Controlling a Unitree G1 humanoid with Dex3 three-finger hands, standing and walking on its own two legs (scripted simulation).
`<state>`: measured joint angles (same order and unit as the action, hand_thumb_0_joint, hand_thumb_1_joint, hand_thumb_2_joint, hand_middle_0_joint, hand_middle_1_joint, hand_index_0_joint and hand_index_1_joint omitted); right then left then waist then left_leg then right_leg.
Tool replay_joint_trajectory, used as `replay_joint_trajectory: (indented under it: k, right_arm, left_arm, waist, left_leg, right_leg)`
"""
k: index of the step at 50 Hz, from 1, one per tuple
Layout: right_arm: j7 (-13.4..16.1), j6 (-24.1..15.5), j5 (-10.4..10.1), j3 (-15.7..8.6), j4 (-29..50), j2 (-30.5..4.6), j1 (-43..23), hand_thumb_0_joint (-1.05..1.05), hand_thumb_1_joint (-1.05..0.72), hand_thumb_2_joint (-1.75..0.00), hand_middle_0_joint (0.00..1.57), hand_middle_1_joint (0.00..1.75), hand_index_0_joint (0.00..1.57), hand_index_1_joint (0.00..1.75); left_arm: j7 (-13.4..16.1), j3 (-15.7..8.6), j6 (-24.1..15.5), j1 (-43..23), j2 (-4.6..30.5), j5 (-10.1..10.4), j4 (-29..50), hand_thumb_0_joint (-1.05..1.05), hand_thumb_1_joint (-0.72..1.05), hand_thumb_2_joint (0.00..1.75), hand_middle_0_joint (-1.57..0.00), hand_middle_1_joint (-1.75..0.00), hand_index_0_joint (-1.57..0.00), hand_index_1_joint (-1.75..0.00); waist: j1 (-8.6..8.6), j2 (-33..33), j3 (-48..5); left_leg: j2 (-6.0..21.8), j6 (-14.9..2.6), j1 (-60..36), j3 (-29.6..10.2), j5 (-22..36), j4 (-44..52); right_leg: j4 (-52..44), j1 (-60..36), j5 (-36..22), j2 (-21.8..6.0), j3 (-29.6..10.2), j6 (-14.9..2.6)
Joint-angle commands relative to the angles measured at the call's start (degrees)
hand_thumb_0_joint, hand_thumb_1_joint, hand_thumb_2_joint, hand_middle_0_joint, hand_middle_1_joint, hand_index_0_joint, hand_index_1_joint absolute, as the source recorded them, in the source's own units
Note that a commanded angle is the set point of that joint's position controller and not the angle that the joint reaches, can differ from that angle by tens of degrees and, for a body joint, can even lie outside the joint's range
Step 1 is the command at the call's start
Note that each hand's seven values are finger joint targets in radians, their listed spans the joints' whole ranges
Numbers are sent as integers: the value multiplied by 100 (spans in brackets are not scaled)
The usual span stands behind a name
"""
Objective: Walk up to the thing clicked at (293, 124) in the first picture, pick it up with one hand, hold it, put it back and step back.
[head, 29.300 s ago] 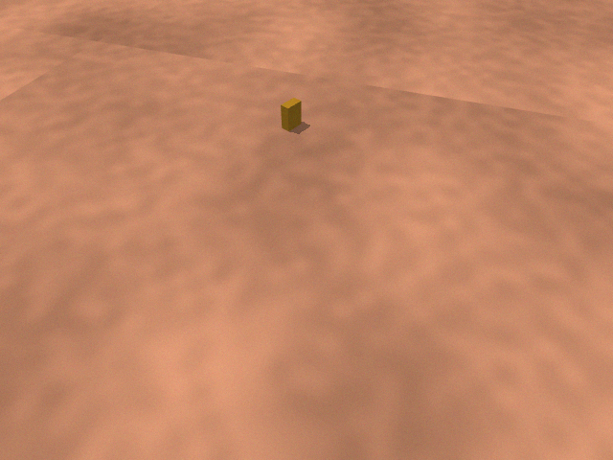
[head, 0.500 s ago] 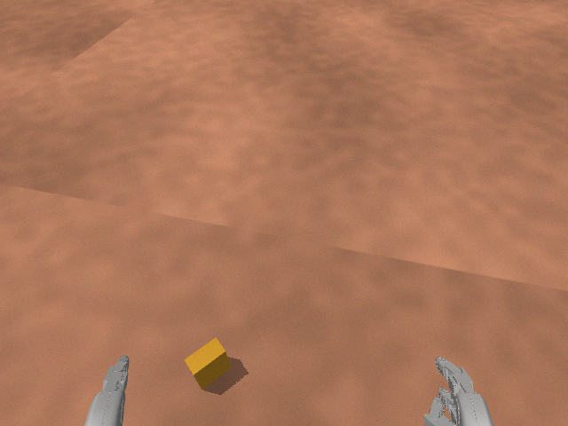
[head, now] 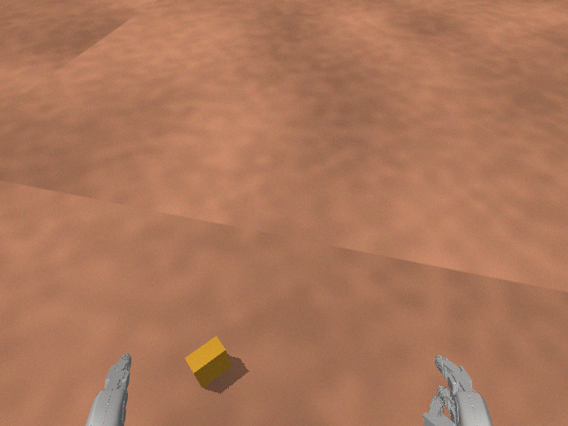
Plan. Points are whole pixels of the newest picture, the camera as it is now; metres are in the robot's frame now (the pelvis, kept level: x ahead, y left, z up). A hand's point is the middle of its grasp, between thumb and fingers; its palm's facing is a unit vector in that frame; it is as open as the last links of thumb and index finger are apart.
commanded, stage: home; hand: left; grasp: from the side
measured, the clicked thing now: (209, 362) +0.44 +0.23 -0.65
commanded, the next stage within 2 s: stand in 0.36 s
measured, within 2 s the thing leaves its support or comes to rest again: neither
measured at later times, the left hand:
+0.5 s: hand (153, 415) +0.18 +0.18 -0.06, palm faces +0.09 -0.96 -0.28, open 17.4 cm
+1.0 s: hand out of the picture +0.13 +0.23 -0.11, palm faces -0.04 -0.94 -0.34, open 8.2 cm
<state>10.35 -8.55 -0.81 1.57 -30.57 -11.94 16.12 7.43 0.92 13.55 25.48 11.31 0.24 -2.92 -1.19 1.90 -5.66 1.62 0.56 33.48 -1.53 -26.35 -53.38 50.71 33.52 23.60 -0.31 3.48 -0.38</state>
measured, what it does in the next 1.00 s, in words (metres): stands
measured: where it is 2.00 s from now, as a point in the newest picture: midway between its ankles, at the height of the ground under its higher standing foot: outside the picture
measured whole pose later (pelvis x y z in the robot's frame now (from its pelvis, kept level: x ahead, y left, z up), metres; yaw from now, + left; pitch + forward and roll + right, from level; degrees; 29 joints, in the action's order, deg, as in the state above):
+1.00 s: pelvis +0.00 +0.01 +0.02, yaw +0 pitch +1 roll +0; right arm 0.9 -1.3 3.1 -1.7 -47.3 -16.8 11.5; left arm 0.9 -0.4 0.6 14.1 18.0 -2.9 -38.6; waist 0.3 -0.7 0.5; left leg -0.3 -0.4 21.8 0.4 -22.8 -43.7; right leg 44.0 23.4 21.4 -2.0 1.7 0.2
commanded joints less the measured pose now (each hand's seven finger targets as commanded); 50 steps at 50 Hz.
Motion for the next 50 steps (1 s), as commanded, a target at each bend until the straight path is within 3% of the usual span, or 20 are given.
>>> replay_joint_trajectory:
  k: [1,6,14,19,23,25,26,30,33,34,37,38,39,40,43,50]
  right_arm:
    - [73,-330,40,-252,918,-648,-408,0,-90,-90,20,30,20,30]
    - [77,-341,32,-262,945,-662,-386,0,-90,-90,20,30,20,30]
    - [89,-329,56,-299,901,-676,-311,0,-90,-90,20,30,20,30]
    - [63,-324,45,-285,889,-683,-380,0,-90,-90,20,30,20,30]
    - [62,-306,48,-283,911,-667,-335,0,-90,-90,20,30,20,30]
    - [45,-300,50,-279,906,-664,-357,0,-90,-90,20,30,20,30]
    - [52,-305,43,-291,926,-674,-383,0,-90,-90,20,30,20,30]
    - [46,-306,46,-271,935,-657,-383,0,-90,-90,20,30,20,30]
    - [42,-329,44,-275,917,-685,-402,0,-90,-90,20,30,20,30]
    - [42,-336,45,-285,924,-680,-362,0,-90,-90,20,30,20,30]
    - [47,-329,37,-257,958,-662,-401,0,-90,-90,20,30,20,30]
    - [-294,141,719,-534,-237,-1406,-742,0,-90,-90,20,30,20,30]
    - [-477,321,724,-578,-482,-1412,-542,0,-90,-90,20,30,20,30]
    - [-563,404,701,-566,-507,-1346,-535,0,-90,-90,20,30,20,30]
    - [-803,467,481,-570,-648,-1324,-560,0,-90,-90,20,30,20,30]
    - [-926,561,386,-590,-1320,-1349,-732,0,-90,-90,20,30,20,30]
  left_arm:
    - [69,-313,-272,-229,547,-36,1049,0,-55,5,-5,-6,-5,-6]
    - [78,-373,-281,-176,608,-31,1107,0,-57,5,-5,-5,-5,-5]
    - [69,-343,-277,-87,560,-52,1031,0,-56,5,-5,-6,-5,-6]
    - [71,-353,-262,-222,586,-37,1003,0,-57,5,-5,-5,-5,-5]
    - [76,-375,-263,-49,586,-41,1003,0,-57,4,-5,-5,-5,-5]
    - [69,-308,-258,-169,539,-29,1050,0,-41,20,-20,-21,-20,-21]
    - [79,-383,-256,-136,586,-31,1045,0,-33,28,-20,-29,-20,-29]
    - [48,-259,-279,-195,503,-27,1087,0,-1,60,-20,-30,-20,-30]
    - [75,-326,-287,-323,565,-34,1093,0,23,84,-20,-30,-20,-30]
    - [75,-353,-299,-251,591,-38,1158,0,31,90,-20,-30,-20,-30]
    - [74,-343,-297,-220,593,-25,1114,0,55,90,-20,-30,-20,-30]
    - [-216,-602,-877,-1076,1416,-532,-896,0,63,90,-20,-30,-20,-30]
    - [-362,-648,-1107,-925,1465,-621,-1368,0,71,90,-20,-30,-20,-30]
    - [-430,-626,-1243,-959,1446,-600,-1548,0,79,90,-20,-30,-20,-30]
    - [-582,-512,-1480,-1130,1430,-389,-2086,0,90,90,-20,-30,-20,-30]
    - [-569,-481,-1618,-1495,1581,-273,-3412,0,90,90,-20,-30,-20,-30]
  waist:
    - [4,-63,-306]
    - [25,-17,-423]
    - [-6,-163,-639]
    - [7,-113,-416]
    - [50,-32,-550]
    - [24,-51,-443]
    - [47,-55,-493]
    - [-1,-68,-384]
    - [10,-11,-306]
    - [51,23,-543]
    - [26,-88,-366]
    - [173,-385,437]
    - [200,-590,-58]
    - [155,-691,-90]
    - [181,-253,-104]
    - [172,-168,-26]
  left_leg:
    - [-165,-138,-119,176,633,898]
    - [-146,-125,-151,113,676,944]
    - [-118,-107,-336,104,1382,807]
    - [-122,-103,-258,100,1153,877]
    - [-124,-94,-312,112,1349,867]
    - [-115,-89,-283,83,1261,899]
    - [-117,-94,-268,84,1177,917]
    - [-128,-108,-241,112,959,926]
    - [-100,-100,-198,57,744,1021]
    - [-90,-89,-314,27,901,1008]
    - [-123,-111,-203,70,802,971]
    - [122,-281,-364,-299,1315,1231]
    - [133,-404,-617,-169,1361,1112]
    - [106,-441,-786,-154,1375,1091]
    - [62,-428,-1104,-239,1150,1451]
    - [125,-340,-1634,-299,1838,1908]
  right_leg:
    - [-971,-377,-538,59,-82,14]
    - [-903,-416,-536,92,-28,-1]
    - [-773,-568,-1178,114,-4,-2]
    - [-847,-478,-961,109,4,5]
    - [-792,-572,-1141,102,-8,-16]
    - [-790,-518,-1039,116,27,-10]
    - [-814,-534,-970,117,21,-11]
    - [-896,-443,-791,101,2,2]
    - [-851,-370,-572,122,31,-9]
    - [-794,-465,-698,133,44,-15]
    - [-888,-405,-622,111,22,-4]
    - [-1043,-990,-824,-372,-683,-390]
    - [-1054,-1182,-1051,-493,-806,-529]
    - [-1125,-1134,-1158,-513,-883,-555]
    - [-1324,-1230,-910,-548,-868,-435]
    - [-1663,-1675,-1856,-597,-808,-281]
